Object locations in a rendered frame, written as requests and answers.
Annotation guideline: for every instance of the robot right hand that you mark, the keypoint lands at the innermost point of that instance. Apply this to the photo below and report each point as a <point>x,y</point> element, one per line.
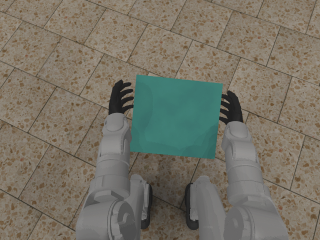
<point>234,112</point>

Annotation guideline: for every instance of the left robot upper arm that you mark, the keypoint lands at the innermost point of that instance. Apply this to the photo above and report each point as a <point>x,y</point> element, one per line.
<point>110,220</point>

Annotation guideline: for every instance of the robot left hand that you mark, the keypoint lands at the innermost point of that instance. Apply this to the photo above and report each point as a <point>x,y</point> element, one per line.
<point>116,102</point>

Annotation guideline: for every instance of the right robot shin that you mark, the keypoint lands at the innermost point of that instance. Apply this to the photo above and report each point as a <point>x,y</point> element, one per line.
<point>194,213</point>

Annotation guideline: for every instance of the robot right foot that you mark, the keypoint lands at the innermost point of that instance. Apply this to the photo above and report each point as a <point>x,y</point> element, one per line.
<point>192,224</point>

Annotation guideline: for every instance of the right robot upper arm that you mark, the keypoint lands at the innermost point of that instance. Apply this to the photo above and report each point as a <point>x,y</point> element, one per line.
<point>244,222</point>

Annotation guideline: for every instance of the carton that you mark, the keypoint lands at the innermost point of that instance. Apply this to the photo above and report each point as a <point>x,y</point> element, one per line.
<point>175,117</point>

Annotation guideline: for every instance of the left robot forearm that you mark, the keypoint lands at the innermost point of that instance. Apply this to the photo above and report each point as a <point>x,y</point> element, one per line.
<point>111,180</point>

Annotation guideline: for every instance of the right robot forearm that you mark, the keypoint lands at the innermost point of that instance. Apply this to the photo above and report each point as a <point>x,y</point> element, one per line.
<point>245,181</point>

